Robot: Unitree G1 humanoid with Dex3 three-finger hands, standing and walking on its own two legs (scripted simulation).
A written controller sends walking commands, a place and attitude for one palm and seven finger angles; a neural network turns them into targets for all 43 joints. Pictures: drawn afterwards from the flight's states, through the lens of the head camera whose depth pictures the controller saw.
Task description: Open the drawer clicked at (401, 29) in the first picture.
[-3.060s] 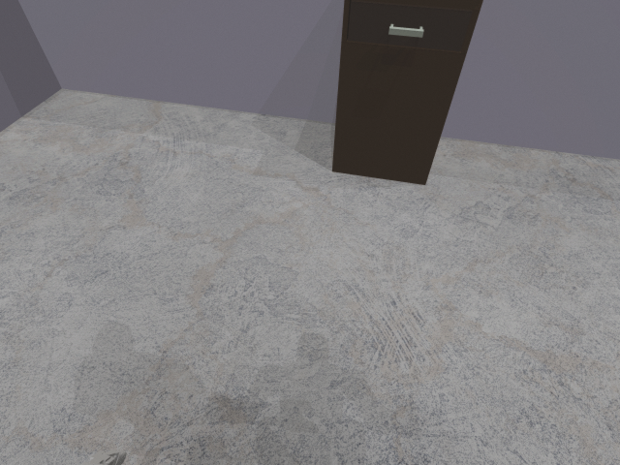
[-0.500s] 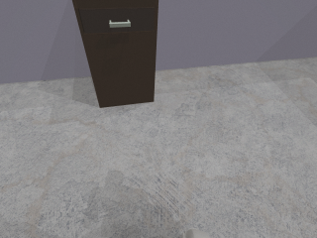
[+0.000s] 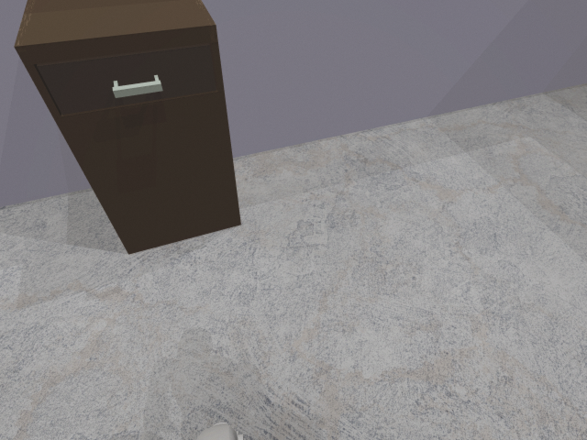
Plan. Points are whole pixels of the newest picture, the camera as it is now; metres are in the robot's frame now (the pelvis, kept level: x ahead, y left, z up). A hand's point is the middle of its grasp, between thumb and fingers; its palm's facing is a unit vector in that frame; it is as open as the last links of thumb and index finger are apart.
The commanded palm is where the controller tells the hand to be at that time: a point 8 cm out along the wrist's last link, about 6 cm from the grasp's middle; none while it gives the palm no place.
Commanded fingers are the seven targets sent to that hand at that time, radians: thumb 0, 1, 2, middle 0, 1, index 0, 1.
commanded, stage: walk to a spot facing it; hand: left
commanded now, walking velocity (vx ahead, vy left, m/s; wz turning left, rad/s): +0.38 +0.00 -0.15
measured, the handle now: (137, 85) +0.97 +0.47 -0.03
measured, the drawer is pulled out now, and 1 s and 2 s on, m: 0.00 0.00 0.00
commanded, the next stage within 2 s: turn to face it in 0.42 s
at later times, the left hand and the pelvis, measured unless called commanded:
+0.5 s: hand (192, 342) +0.31 +0.20 -0.17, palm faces -0.17 -0.97 -0.16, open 7.4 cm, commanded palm none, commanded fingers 0.00 0.90 0.90 -0.20 -0.30 -0.20 -0.30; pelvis +0.21 +0.03 +0.00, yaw -11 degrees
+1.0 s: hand (225, 275) +0.46 +0.16 -0.18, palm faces -0.01 -0.99 -0.15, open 7.3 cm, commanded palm none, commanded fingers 0.00 0.90 0.90 -0.20 -0.30 -0.20 -0.30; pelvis +0.34 +0.00 -0.02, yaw -1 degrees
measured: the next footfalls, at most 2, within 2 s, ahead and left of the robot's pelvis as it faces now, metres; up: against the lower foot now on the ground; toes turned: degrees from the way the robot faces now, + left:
left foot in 0.10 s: +0.18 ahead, +0.14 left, +0.00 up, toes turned +10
right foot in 0.62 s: +0.39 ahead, -0.14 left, +0.00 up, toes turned -22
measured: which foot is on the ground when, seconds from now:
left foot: up 0.00-0.08, down 0.10-0.62, up 0.64-1.00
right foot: down 0.00-0.12, up 0.14-0.60, down 0.62-1.00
